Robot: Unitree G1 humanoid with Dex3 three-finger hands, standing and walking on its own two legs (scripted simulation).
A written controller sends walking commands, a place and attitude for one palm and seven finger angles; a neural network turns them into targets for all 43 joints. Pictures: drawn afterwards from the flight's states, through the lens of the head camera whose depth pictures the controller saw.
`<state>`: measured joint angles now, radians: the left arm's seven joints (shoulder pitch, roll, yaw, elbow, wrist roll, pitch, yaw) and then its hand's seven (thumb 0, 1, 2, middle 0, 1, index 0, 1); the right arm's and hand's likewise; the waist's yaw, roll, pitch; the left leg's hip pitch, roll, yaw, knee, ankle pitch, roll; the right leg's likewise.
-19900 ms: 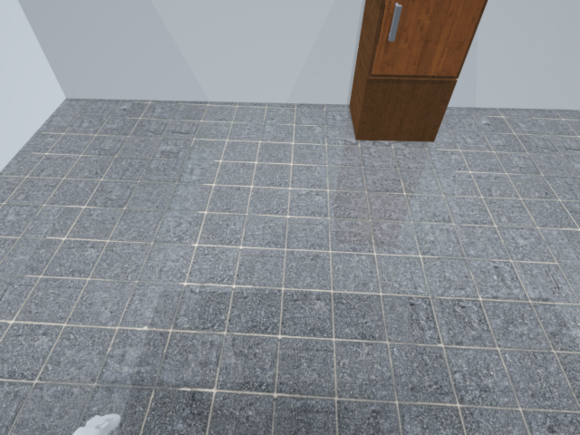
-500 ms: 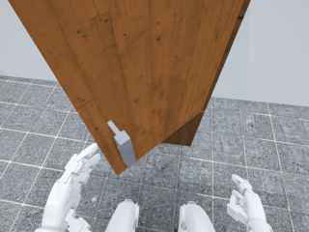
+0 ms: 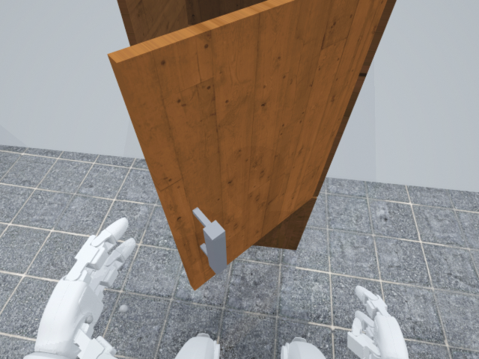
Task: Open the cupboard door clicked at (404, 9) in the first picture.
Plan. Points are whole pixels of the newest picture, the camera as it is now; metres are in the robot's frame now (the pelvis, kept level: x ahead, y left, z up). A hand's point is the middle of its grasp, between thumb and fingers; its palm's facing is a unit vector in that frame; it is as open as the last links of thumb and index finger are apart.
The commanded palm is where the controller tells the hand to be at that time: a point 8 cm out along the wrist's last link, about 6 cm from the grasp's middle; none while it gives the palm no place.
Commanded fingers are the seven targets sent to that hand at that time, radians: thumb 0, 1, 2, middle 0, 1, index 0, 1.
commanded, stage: draw the hand back to the body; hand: left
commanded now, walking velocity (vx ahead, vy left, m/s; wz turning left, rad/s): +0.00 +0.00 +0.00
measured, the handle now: (209, 241) +0.32 +0.08 +0.01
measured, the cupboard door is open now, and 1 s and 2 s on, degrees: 47 47 47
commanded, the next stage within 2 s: step back with the hand held close in 1.24 s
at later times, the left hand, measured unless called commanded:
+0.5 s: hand (45, 262) +0.21 +0.24 +0.16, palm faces +0.29 -0.87 -0.41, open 13.4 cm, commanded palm +0.17 +0.28 +0.20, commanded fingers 0.00 0.31 0.64 -0.18 -0.30 -0.18 -0.30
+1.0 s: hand out of the picture +0.24 +0.25 +0.27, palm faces +0.47 -0.78 -0.41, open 7.9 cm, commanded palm +0.19 +0.29 +0.27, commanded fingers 0.00 0.90 0.90 -0.20 -0.30 -0.20 -0.30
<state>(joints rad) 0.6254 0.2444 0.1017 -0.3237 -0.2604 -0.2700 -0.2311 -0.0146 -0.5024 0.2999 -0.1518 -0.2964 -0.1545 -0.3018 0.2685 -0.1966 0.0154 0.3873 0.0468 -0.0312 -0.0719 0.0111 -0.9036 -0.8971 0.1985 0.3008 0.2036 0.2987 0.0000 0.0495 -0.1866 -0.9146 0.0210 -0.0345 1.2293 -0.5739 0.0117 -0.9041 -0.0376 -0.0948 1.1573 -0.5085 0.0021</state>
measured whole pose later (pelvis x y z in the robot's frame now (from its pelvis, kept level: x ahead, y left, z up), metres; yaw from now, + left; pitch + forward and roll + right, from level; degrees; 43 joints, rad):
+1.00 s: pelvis +0.05 -0.01 +0.10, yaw -1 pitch -3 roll -1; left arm 0.46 0.35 0.36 -0.43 -0.07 -0.06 0.12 0.01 0.79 0.86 -0.21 -0.30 -0.21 -0.30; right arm 0.20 -0.23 0.03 0.61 0.00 -0.12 -0.08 0.01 -0.90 -0.90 0.20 0.30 0.20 0.30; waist 0.07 0.07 0.00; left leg -0.10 0.02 0.02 0.47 -0.31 0.00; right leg -0.13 -0.02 -0.06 0.45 -0.27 0.00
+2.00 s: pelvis -0.05 +0.01 +0.09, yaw +0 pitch -2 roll -1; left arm 0.52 0.41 0.42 -0.50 -0.01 -0.17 0.13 0.01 0.88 0.90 -0.21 -0.30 -0.22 -0.30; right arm 0.18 -0.21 0.01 0.54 0.00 -0.03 -0.09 0.01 -0.90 -0.90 0.20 0.30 0.20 0.30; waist 0.01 -0.01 0.06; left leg -0.33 -0.02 0.02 0.57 -0.21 0.05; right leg -0.33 -0.03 -0.01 0.51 -0.15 0.03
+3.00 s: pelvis -0.22 +0.02 +0.09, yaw +3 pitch +2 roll -2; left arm 0.53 0.39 0.39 -0.51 -0.03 -0.18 0.16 0.01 0.88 0.90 -0.22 -0.30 -0.22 -0.30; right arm 0.29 -0.22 0.00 0.67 -0.01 -0.12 -0.10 0.01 -0.90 -0.90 0.20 0.30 0.20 0.30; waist 0.02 -0.04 -0.06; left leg -0.29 0.02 0.01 0.55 -0.32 0.01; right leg -0.27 0.03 -0.04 0.53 -0.29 -0.01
